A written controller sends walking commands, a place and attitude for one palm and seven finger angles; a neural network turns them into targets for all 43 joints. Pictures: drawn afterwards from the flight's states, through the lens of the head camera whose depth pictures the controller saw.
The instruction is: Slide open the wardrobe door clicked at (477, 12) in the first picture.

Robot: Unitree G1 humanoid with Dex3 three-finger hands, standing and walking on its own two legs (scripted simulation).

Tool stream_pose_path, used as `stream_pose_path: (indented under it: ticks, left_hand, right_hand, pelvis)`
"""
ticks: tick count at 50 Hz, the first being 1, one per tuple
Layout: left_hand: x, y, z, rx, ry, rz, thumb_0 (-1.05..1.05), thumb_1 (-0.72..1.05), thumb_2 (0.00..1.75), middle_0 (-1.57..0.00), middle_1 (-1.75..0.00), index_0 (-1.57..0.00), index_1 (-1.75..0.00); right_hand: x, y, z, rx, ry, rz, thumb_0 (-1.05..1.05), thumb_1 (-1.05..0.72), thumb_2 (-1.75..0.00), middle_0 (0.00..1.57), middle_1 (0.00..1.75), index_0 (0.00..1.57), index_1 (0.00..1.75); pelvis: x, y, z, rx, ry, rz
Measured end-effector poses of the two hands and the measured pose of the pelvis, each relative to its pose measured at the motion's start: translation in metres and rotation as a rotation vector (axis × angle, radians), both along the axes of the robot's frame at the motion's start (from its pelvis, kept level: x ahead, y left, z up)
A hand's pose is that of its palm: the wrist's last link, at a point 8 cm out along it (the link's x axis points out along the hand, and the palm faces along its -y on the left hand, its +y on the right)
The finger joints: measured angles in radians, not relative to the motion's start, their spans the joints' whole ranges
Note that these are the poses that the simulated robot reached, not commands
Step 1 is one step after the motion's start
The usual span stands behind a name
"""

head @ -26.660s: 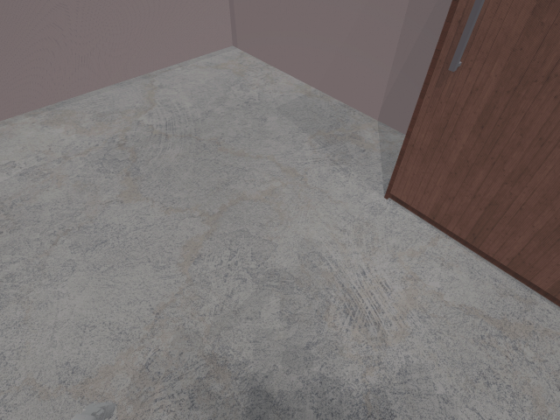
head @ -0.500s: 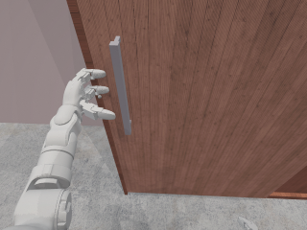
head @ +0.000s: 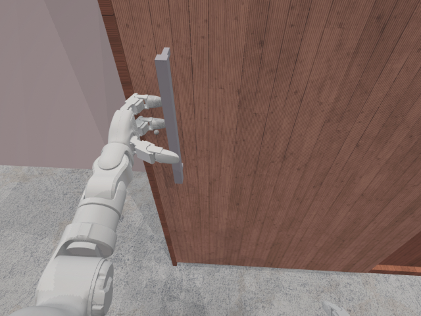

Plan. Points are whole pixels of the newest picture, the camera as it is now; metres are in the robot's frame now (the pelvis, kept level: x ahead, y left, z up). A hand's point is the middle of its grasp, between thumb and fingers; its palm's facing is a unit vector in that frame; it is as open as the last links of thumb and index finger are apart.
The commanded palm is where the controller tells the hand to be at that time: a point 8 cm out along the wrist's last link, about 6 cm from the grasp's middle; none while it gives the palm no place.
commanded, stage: slide the fingers in behind the handle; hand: left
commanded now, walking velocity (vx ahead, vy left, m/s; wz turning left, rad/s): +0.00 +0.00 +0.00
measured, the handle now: (173, 126) +0.47 +0.09 +0.12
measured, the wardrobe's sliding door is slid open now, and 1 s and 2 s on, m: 0.00 0.00 0.00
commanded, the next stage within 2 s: grip the handle and tug to test in 1.78 s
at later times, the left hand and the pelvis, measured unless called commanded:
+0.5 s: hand (162, 138) +0.41 +0.11 +0.14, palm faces -0.03 -1.00 +0.00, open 14.0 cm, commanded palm +0.39 +0.16 +0.14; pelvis +0.00 +0.00 +0.00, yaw +0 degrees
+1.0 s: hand (170, 138) +0.40 +0.09 +0.15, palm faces -0.04 -1.00 +0.00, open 14.0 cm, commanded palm +0.38 +0.14 +0.14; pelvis +0.00 -0.01 +0.00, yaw +0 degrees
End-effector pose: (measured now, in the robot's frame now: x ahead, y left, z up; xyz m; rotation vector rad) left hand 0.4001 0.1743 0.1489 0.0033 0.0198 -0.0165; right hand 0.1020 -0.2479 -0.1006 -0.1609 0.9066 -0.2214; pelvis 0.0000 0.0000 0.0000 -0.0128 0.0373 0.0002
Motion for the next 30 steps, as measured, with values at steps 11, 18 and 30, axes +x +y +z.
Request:
stream_pose_path:
  ticks: [11, 18, 30]
  left_hand:
    - [-0.004, -0.002, -0.006, 0.001, 0.008, -0.004, -0.01, -0.5, 0.3, -0.32, -1.21, -0.33, -1.22]
    - [-0.01, -0.006, -0.003, 0.006, -0.026, -0.009, -0.01, -0.5, 0.3, -0.3, -1.2, -0.31, -1.21]
    - [-0.011, -0.016, -0.004, 0.0, -0.002, -0.009, -0.01, -0.5, 0.3, -0.3, -1.2, -0.3, -1.2]
  right_hand:
    - [-0.009, -0.004, 0.0, -0.004, 0.005, -0.015, 0.01, -0.91, -0.9, 0.2, 0.3, 0.2, 0.3]
    - [-0.009, -0.005, 0.001, -0.004, -0.005, -0.02, 0.01, -0.91, -0.9, 0.2, 0.3, 0.2, 0.3]
    - [0.006, -0.002, 0.005, 0.003, -0.035, 0.0, 0.01, -0.91, -0.9, 0.2, 0.3, 0.2, 0.3]
  pelvis:
    - [-0.003, 0.0, 0.0, 0.0, -0.001, -0.006]
    - [-0.003, 0.0, 0.001, 0.0, -0.008, -0.01]
    - [-0.002, -0.002, 0.001, 0.002, -0.015, -0.008]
